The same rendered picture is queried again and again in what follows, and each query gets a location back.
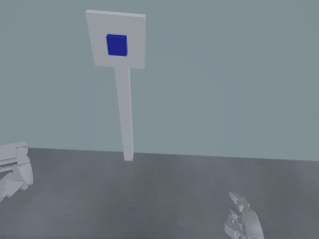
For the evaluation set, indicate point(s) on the robot left hand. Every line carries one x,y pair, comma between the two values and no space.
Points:
13,157

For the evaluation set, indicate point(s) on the button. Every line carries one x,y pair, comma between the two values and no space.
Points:
117,45

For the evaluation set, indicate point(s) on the robot right hand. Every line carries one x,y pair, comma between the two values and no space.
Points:
247,224

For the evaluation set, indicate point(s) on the panel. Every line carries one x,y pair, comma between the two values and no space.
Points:
100,24

